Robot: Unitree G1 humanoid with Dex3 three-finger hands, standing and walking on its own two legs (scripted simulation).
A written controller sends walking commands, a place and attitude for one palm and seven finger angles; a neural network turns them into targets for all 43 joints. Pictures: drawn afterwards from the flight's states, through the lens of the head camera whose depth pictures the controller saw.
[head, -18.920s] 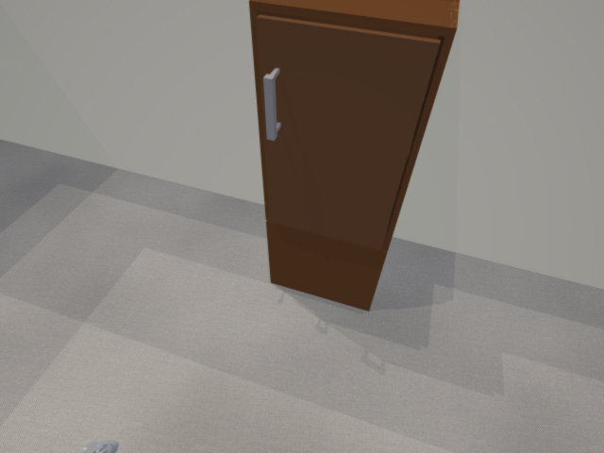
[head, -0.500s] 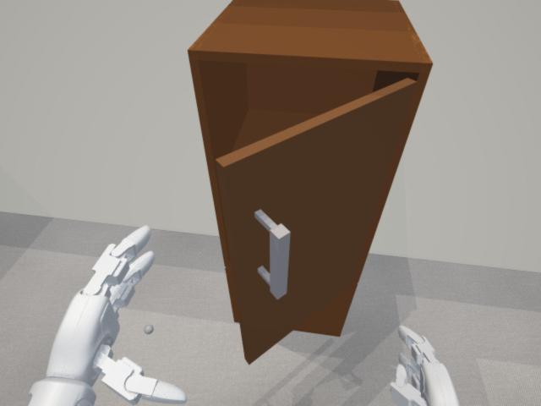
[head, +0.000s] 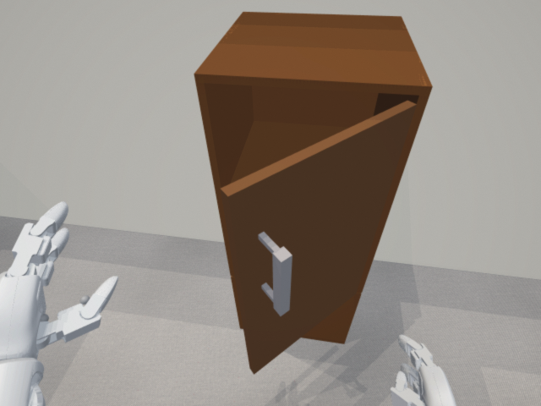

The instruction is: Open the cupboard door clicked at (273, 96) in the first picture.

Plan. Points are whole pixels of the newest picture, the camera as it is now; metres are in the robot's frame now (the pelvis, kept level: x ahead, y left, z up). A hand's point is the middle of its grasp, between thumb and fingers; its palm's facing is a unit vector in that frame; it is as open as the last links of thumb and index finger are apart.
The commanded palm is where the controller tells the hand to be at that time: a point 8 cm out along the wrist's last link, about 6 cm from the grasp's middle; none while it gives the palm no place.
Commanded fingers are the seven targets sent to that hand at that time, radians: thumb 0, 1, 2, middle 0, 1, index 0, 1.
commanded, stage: draw the hand back to the body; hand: left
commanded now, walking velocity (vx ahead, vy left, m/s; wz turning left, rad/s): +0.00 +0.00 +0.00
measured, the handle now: (273, 275) +0.30 +0.04 +0.05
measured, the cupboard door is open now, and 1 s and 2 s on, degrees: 46 46 46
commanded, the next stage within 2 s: step back with the hand held close in 0.50 s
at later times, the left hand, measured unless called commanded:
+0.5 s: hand (79, 289) +0.19 +0.24 +0.16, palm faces +0.45 -0.81 -0.39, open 7.5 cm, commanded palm +0.14 +0.28 +0.17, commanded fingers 0.00 0.90 0.90 -0.20 -0.30 -0.20 -0.30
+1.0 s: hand (62, 309) +0.17 +0.25 +0.15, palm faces +0.32 -0.80 -0.50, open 7.4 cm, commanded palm +0.11 +0.30 +0.18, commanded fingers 0.00 0.90 0.90 -0.20 -0.30 -0.20 -0.30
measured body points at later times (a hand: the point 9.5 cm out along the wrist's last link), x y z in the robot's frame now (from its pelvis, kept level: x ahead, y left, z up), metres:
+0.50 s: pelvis +0.00 -0.02 +0.01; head -0.02 -0.04 +0.45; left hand +0.16 +0.28 +0.18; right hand +0.19 -0.24 -0.08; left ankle -0.01 +0.11 -0.74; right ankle -0.02 -0.13 -0.74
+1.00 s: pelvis -0.04 +0.00 +0.00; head -0.02 +0.00 +0.45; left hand +0.14 +0.29 +0.18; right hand +0.14 -0.25 -0.07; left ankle -0.01 +0.11 -0.74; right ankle -0.02 -0.13 -0.74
